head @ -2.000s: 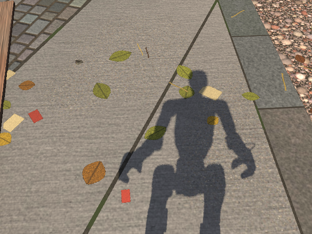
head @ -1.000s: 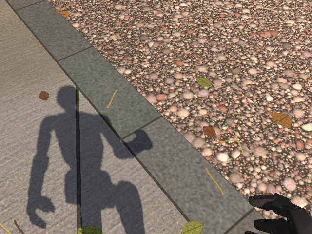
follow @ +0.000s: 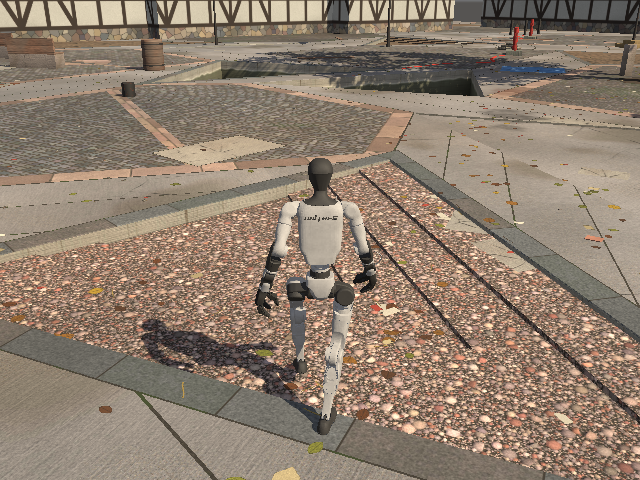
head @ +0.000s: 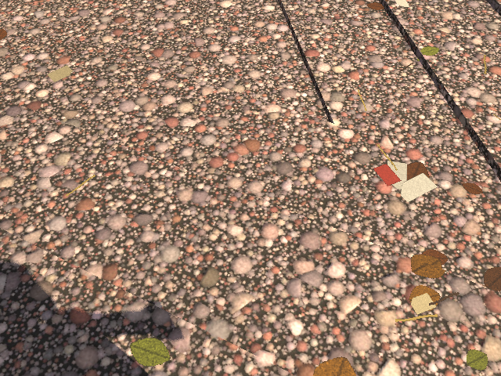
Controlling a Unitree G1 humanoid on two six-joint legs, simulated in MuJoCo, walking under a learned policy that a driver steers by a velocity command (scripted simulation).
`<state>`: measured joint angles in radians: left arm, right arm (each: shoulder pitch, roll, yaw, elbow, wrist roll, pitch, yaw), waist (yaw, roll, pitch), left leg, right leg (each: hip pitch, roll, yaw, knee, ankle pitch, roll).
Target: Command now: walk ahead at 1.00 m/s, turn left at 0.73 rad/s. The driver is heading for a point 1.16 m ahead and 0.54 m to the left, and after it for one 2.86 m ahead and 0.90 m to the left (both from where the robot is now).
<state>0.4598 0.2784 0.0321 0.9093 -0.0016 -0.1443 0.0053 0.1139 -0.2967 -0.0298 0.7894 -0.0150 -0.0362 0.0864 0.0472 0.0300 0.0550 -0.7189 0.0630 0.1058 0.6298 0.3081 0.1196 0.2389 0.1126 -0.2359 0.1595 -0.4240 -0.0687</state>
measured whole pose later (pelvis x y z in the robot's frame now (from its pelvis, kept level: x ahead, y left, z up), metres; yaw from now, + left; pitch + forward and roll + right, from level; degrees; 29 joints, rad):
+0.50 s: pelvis +0.53 +0.02 -0.07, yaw +29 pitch +2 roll +1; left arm 0.04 0.31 -0.02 0.62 0.03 -0.11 0.00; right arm 0.43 -0.37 -0.11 0.84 -0.02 -0.06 0.01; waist -0.10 -0.01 0.01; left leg 0.00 -0.16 -0.27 0.82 -0.62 0.12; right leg -0.46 -0.06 0.09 0.49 -0.08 0.05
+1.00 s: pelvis +0.91 +0.23 -0.09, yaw +57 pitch +0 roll +0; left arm 0.40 0.23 0.01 0.83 0.04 -0.07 0.02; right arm 0.14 -0.32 -0.04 0.70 -0.02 0.00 0.03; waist 0.03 0.03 0.05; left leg -0.44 -0.18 0.11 0.73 -0.31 0.23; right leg -0.21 -0.03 -0.05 1.40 -0.38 0.05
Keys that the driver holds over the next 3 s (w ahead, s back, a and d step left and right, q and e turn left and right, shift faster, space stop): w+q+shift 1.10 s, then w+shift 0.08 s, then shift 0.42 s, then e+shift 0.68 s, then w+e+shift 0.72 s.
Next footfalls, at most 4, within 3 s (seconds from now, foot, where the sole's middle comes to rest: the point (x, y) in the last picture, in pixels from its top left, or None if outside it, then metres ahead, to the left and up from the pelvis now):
0.10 left None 0.29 0.04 -0.79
0.50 right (293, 284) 0.75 -0.05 -0.83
0.92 left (184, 221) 0.97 0.31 -0.83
1.32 right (133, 143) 1.35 0.57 -0.86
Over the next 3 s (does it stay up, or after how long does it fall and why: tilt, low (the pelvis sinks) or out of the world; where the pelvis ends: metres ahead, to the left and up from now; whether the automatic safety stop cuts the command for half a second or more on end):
stays up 1.59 0.65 -0.11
